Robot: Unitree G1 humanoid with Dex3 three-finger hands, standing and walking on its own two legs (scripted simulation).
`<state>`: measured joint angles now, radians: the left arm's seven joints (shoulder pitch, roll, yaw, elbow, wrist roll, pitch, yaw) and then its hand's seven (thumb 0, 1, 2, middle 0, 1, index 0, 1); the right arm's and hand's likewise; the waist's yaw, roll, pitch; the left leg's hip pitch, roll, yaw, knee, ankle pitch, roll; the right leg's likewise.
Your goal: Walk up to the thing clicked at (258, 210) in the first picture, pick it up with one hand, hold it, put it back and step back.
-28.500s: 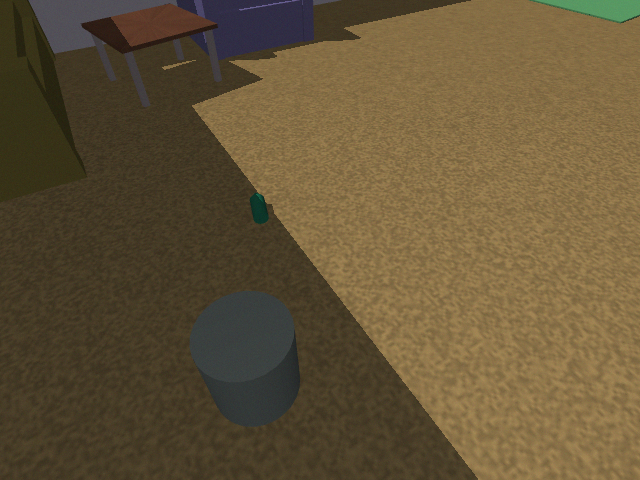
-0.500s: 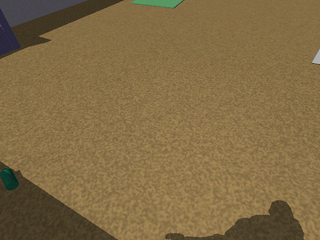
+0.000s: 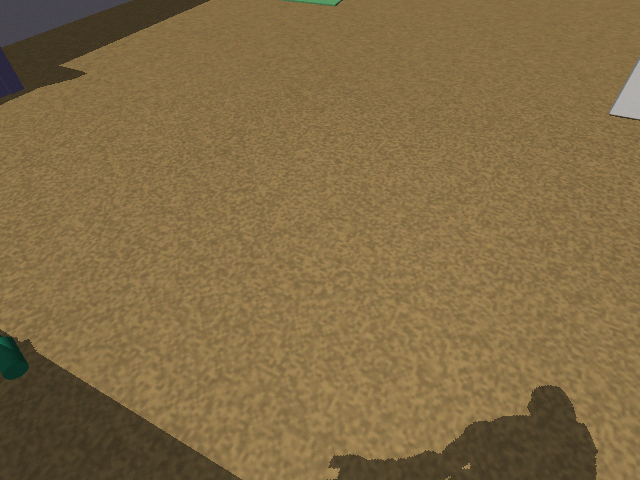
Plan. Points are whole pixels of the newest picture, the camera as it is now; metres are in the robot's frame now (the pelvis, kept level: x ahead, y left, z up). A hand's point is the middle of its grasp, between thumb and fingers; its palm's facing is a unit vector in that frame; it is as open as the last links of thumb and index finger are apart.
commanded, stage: stand
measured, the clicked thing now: (6, 353) +0.69 +1.12 -0.75
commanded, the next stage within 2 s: none
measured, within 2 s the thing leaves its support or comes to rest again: neither
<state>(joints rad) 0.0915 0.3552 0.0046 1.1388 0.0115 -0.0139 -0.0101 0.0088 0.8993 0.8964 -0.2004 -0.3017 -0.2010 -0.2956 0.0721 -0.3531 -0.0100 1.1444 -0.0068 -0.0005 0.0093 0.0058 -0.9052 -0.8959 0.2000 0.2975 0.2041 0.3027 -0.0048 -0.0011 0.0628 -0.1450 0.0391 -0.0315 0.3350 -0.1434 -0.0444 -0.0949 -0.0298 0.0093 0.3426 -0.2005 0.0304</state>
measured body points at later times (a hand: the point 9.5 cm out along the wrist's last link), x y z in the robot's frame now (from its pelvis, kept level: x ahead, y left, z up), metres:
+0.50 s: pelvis +0.00 +0.00 +0.00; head +0.01 +0.00 +0.45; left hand +0.08 +0.30 -0.13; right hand +0.07 -0.31 -0.13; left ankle +0.03 +0.15 -0.75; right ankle -0.01 -0.14 -0.75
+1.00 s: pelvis +0.00 +0.00 +0.00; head +0.01 +0.00 +0.45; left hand +0.08 +0.31 -0.13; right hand +0.08 -0.30 -0.13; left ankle +0.03 +0.15 -0.75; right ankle -0.01 -0.14 -0.75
